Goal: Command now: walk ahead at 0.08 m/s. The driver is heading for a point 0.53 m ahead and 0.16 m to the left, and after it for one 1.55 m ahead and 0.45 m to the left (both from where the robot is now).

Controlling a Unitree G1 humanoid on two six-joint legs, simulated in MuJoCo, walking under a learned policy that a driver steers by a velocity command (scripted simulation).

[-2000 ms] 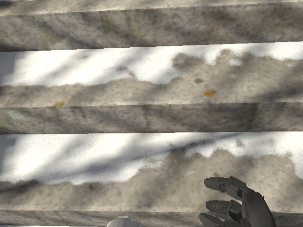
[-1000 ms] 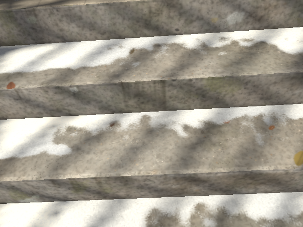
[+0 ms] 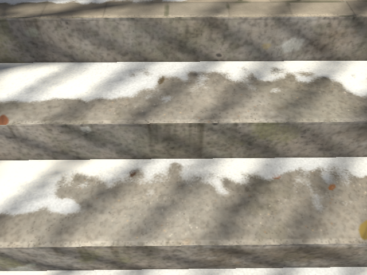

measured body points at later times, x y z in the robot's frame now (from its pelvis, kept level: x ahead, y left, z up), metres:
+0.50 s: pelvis +0.11 -0.15 +0.00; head +0.13 -0.18 +0.44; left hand +0.33 +0.01 -0.08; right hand +0.01 -0.37 -0.17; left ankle +0.00 +0.08 -0.74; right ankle +0.23 -0.33 -0.55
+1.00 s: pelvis +0.31 -0.23 +0.16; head +0.30 -0.26 +0.61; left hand +0.20 -0.06 +0.01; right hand +0.54 -0.35 +0.05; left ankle +0.37 -0.07 -0.26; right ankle +0.24 -0.35 -0.57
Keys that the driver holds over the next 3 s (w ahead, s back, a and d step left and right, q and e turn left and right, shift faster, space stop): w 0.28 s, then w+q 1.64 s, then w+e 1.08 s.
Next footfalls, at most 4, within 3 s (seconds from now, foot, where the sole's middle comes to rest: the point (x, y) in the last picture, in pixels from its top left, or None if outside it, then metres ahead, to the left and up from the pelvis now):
0.52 right None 0.28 -0.36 -0.61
1.20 left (205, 206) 0.59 -0.03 -0.44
1.74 right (191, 86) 0.94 0.02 -0.27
2.28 left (86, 88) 0.93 0.36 -0.27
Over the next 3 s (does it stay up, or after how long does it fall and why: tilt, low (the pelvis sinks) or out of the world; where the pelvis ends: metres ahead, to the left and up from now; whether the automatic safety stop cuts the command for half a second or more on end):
stays up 1.21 0.41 0.67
